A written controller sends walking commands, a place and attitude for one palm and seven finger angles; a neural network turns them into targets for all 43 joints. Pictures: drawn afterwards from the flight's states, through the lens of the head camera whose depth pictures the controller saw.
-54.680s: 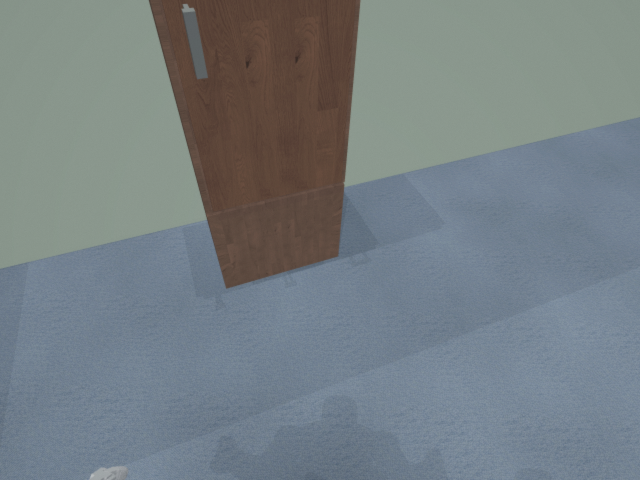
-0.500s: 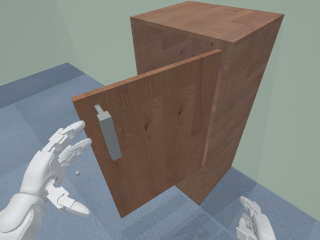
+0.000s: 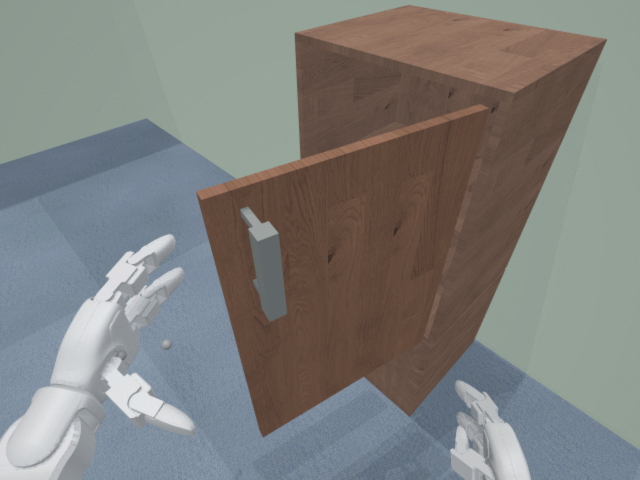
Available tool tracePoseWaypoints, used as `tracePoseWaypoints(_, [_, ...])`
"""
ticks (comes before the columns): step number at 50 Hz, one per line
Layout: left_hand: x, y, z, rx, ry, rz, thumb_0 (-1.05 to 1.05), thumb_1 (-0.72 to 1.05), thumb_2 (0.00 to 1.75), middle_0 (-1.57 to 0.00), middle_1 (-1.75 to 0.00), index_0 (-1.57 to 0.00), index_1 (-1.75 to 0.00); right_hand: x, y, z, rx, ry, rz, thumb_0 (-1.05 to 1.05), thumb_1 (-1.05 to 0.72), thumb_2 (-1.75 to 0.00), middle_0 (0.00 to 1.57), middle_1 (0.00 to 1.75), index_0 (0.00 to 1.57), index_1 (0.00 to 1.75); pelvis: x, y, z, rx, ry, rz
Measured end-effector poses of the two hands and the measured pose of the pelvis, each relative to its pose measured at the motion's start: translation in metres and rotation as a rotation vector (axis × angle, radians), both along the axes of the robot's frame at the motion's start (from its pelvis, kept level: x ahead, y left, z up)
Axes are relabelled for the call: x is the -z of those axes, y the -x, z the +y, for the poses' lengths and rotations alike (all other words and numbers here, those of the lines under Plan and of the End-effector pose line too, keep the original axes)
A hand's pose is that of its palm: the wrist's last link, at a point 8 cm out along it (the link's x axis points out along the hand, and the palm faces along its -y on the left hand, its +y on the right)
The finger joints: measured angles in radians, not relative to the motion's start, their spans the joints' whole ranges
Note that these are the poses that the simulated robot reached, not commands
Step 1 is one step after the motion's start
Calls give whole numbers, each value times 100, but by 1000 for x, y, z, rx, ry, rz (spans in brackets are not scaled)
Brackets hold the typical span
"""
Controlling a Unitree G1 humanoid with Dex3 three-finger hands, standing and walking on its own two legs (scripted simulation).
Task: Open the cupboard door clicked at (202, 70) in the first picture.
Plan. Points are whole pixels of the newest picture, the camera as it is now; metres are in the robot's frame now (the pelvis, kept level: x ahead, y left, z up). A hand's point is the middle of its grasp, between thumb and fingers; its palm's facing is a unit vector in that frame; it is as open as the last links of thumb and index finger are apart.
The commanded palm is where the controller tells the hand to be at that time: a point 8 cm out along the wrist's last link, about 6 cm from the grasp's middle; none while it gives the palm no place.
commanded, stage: draw the hand back to the body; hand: left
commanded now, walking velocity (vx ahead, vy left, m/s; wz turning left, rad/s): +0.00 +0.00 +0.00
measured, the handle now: (261, 264) +0.31 +0.11 +0.16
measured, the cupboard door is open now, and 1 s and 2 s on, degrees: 77 77 77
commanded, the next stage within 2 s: step back with the hand held close in 1.32 s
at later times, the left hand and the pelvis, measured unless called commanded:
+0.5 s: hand (132, 347) +0.19 +0.21 +0.15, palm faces +0.33 -0.88 -0.34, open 14.4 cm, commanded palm +0.15 +0.26 +0.17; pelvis +0.01 -0.01 +0.00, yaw +0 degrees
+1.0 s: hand (127, 327) +0.21 +0.22 +0.16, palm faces +0.44 -0.80 -0.41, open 8.5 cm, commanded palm +0.16 +0.26 +0.17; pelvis +0.02 -0.04 +0.01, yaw -1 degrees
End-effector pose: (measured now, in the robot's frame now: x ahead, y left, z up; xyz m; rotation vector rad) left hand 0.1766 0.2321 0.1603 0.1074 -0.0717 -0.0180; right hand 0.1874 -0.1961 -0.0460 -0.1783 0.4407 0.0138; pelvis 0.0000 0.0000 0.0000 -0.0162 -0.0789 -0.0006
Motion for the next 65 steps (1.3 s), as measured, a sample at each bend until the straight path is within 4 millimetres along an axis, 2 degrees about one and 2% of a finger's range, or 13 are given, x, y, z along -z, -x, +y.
tracePoseWaypoints(6, [2, 6, 6, 2, 6, 24, -2, -50, 30, -15, -30, -15, -30, 2, -7, 8, -23, 7, 22, 2, -90, -89, 20, 30, 20, 30, 0, -5, 5, -4, 3, 6])
tracePoseWaypoints(13, [1, 7, 15, -16, -13, 27, -2, -47, 31, -15, -30, -15, -30, -1, -14, 2, -19, 30, 23, 2, -90, -89, 20, 30, 20, 30, 0, -7, 4, -9, 6, 9])
tracePoseWaypoints(16, [-8, 9, 20, -143, -145, -33, -1, -42, 34, -16, -30, -15, -30, -2, -14, -3, -17, 50, 20, 2, -90, -89, 20, 30, 20, 30, 0, -8, 2, -4, 4, 10])
tracePoseWaypoints(20, [-9, 17, 23, -279, -208, -73, -1, -32, 38, -16, -30, -16, -30, 3, -10, -10, -4, 56, 63, 2, -90, -89, 20, 30, 20, 30, -1, -9, -1, 1, 1, 13])
tracePoseWaypoints(25, [-8, 23, 20, -347, -253, -78, -1, -16, 45, -16, -30, -16, -30, 17, -1, -20, 10, 64, 148, 2, -90, -89, 20, 30, 20, 30, -3, -11, -6, 0, -1, 10])
tracePoseWaypoints(34, [-19, 14, 24, -415, -334, -101, -1, 14, 58, -18, -30, -18, -30, 33, 6, -35, 62, 40, 228, 2, -90, -89, 20, 30, 20, 30, -5, -17, -18, 4, -7, 2])
tracePoseWaypoints(52, [-17, 10, 26, -472, -342, -88, 1, 74, 84, -20, -30, -20, -30, 29, -3, -66, 106, 54, 222, 2, -91, -89, 20, 30, 20, 30, -8, -16, -36, 13, -9, -4])
tracePoseWaypoints(58, [-17, 12, 23, -459, -332, -93, 1, 84, 88, -21, -30, -20, -30, 28, -2, -65, 106, 51, 217, 1, -91, -89, 20, 30, 20, 30, -8, -14, -35, 12, -9, -10])
tracePoseWaypoints(65, [-16, 16, 28, -459, -333, -94, 1, 88, 90, -21, -30, -21, -30, 27, 4, -58, 102, 44, 219, 1, -91, -89, 20, 30, 20, 30, -8, -10, -32, 14, -8, -15])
